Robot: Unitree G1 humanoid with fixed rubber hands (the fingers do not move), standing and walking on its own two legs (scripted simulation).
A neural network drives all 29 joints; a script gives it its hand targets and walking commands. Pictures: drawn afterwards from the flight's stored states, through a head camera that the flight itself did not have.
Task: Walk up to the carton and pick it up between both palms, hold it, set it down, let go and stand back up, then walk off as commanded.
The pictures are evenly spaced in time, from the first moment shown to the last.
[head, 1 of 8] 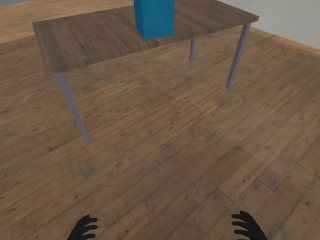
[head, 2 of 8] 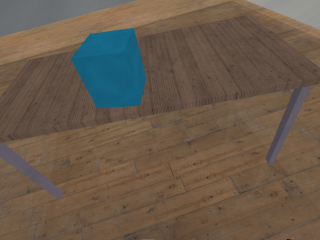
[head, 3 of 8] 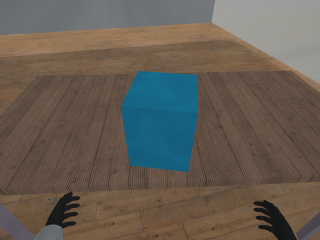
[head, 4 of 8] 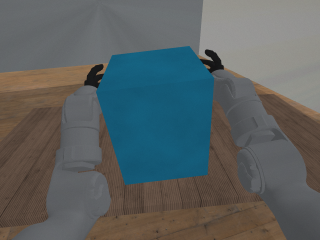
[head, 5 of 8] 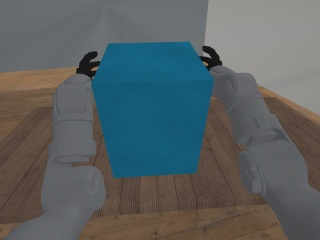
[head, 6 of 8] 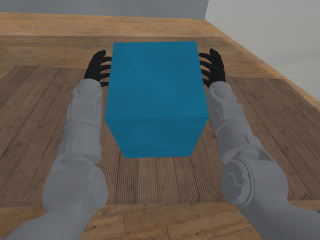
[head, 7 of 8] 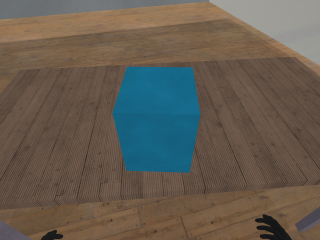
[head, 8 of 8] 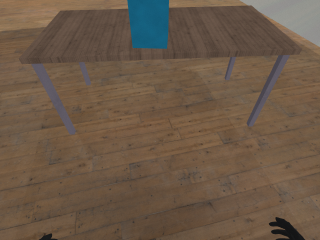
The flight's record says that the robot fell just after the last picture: no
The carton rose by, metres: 0.25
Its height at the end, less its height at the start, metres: +0.00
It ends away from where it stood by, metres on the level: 0.02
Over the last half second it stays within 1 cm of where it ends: yes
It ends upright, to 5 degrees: yes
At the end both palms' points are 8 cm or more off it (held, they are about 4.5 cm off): yes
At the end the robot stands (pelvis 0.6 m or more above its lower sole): yes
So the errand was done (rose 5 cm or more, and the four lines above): yes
